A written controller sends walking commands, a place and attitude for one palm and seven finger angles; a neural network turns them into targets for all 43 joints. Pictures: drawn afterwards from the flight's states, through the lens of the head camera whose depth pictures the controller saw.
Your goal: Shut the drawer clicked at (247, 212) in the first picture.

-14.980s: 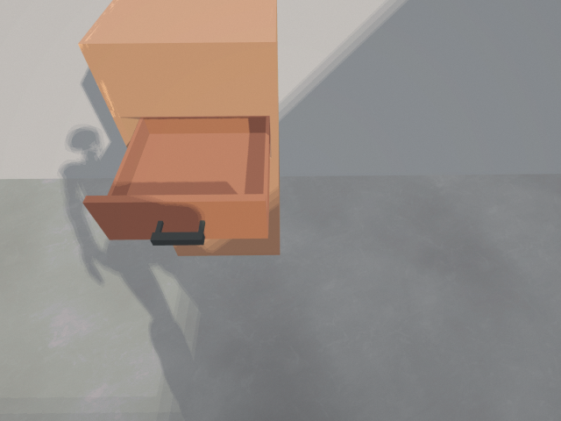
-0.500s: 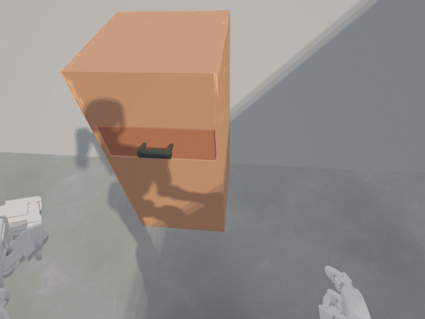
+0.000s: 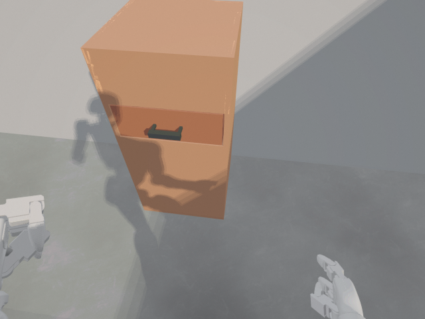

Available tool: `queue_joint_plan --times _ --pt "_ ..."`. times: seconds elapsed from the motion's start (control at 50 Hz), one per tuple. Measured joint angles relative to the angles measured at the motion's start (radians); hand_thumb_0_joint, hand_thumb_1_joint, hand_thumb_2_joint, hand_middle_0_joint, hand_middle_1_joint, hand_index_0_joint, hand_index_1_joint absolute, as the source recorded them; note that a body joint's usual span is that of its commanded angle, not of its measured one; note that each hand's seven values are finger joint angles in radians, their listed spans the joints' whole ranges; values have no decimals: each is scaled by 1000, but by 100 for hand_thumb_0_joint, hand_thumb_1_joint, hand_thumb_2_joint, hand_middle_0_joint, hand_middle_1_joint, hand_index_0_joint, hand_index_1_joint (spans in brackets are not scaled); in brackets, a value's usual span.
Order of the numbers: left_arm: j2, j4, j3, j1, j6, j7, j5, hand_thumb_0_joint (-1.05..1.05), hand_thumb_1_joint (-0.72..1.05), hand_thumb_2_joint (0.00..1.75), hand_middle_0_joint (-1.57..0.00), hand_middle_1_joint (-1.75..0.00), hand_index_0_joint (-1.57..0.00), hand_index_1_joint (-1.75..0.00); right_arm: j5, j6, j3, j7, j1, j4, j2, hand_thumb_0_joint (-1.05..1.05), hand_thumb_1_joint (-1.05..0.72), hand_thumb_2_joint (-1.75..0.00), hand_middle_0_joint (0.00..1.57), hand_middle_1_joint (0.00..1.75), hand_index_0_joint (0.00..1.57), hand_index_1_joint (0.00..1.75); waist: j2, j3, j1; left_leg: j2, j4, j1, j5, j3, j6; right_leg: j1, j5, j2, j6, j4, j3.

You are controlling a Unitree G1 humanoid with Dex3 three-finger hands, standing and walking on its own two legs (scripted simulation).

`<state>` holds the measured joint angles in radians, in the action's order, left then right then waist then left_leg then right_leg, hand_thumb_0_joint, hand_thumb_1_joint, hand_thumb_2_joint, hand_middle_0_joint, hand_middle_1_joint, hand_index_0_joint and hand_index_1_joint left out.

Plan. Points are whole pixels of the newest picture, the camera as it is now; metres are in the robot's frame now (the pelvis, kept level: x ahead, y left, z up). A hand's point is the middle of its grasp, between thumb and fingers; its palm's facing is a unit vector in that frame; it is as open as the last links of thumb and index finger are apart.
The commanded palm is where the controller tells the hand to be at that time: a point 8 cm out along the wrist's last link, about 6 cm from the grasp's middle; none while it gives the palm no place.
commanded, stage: step back with the hand held close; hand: left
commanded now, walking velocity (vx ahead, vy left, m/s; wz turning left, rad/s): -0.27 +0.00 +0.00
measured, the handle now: (166, 131) +0.71 +0.22 -0.13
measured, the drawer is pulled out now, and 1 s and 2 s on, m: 0.00 0.00 0.00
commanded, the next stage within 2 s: stop stepping back and stand still in 0.80 s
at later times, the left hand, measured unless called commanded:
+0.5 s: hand (33, 266) +0.15 +0.22 +0.17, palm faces +0.34 -0.81 -0.48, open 3.2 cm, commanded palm +0.07 +0.28 +0.18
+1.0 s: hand out of the picture +0.05 +0.17 +0.19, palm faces +0.19 -0.83 -0.53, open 3.2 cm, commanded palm -0.01 +0.24 +0.18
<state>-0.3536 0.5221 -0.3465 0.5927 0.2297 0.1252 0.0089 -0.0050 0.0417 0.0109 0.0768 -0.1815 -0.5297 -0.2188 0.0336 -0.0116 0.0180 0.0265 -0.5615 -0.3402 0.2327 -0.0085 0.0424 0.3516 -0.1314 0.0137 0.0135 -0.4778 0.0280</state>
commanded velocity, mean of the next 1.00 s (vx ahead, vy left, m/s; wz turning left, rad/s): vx -0.31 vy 0.01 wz -0.03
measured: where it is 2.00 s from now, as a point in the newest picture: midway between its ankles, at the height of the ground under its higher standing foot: outside the picture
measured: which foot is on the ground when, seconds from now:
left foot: down 0.00-1.00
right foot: down 0.00-0.54, up 0.56-0.80, down 0.82-1.00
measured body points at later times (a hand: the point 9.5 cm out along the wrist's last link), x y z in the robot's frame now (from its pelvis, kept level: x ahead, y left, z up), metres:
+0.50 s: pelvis -0.05 -0.01 -0.01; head -0.02 +0.01 +0.44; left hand +0.12 +0.27 +0.20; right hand +0.13 -0.25 -0.09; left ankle +0.02 +0.09 -0.73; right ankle +0.04 -0.13 -0.73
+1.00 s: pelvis -0.15 -0.04 +0.00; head -0.12 -0.01 +0.44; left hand +0.03 +0.22 +0.22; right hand +0.01 -0.27 -0.08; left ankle -0.03 +0.08 -0.73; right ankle -0.25 -0.14 -0.73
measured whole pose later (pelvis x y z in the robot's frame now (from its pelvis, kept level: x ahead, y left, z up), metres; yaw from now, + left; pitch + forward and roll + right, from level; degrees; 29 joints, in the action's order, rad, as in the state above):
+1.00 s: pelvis -0.15 -0.04 +0.00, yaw -2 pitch +3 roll -2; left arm -0.51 0.70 -0.43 0.67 0.31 0.09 0.06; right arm -0.01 0.06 0.03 0.06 -0.17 -0.58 -0.18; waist -0.02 0.00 -0.04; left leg -0.06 -0.51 -0.49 0.08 0.02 0.00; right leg 0.12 -0.39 -0.08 -0.03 -0.47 -0.02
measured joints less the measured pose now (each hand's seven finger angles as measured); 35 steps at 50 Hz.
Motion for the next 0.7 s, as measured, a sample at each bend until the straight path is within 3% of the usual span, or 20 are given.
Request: queue_joint_plan --times 0.14,0.22,0.32,0.38,0.48,0.54,0.58,0.64,0.7 --pt "-22 61 -10 7 33 20 -1 1 89 90 -140 -159 -141 -160 8 13 -10 7 -38 -24 -18 1 -91 -90 21 30 20 30 -19 -8 -17 -11 -31 -45 -16 -11 -4 27 -2 -13 -1 -4 8" --pt "-61 61 -47 -1 43 20 -16 1 89 90 -140 -159 -141 -160 5 19 -16 13 -62 -29 -9 1 -91 -90 21 30 20 30 -36 -8 -40 6 -25 -53 -25 -23 -3 33 -36 -33 8 -82 -39" --pt "-76 61 -91 -1 57 12 -18 1 89 90 -140 -159 -141 -160 6 29 -20 5 -42 -35 0 1 -91 -90 21 30 20 30 -33 -16 -35 -1 -53 -86 -24 -21 -13 47 -71 -53 -5 -105 -73" --pt "-64 69 -77 1 61 4 -7 1 89 90 -140 -160 -141 -160 7 28 -25 -5 -13 -43 -1 1 -91 -90 21 30 20 30 -24 -27 -34 -8 -59 -106 -30 -23 -20 63 -58 -61 -12 -102 -70" --pt "-57 95 -29 14 63 7 12 1 89 90 -140 -159 -141 -160 4 7 -44 -12 7 -61 -8 1 -91 -90 21 30 20 30 -27 -13 -45 0 -113 -132 80 -27 -31 78 -22 -47 -11 -68 -56" --pt "-76 118 -44 27 65 17 18 1 89 90 -140 -159 -141 -160 6 -3 -44 -1 6 -63 -6 1 -91 -90 21 30 20 30 -47 -6 -48 6 -46 -114 -60 -20 -15 92 -10 -34 1 -68 -53" --pt "-89 111 -66 23 70 16 9 1 89 90 -140 -159 -141 -160 8 5 -42 7 6 -62 3 1 -91 -90 21 30 20 30 -54 -13 -42 6 -40 -114 -75 -18 -3 111 -71 -48 6 -161 -68" --pt "-86 76 -82 10 65 12 -10 1 89 90 -140 -159 -141 -160 17 31 -39 9 -16 -61 20 1 -91 -90 20 30 20 30 -22 14 -42 -18 -5 -123 -77 -48 6 104 -179 -107 7 -408 -76" --pt "-71 83 -95 20 64 21 2 1 89 90 -140 -159 -141 -160 22 59 -25 -3 -32 -68 38 1 -91 -90 21 30 20 30 -14 60 -20 -41 50 -145 -126 -53 -7 1 -276 -112 1 -400 -58"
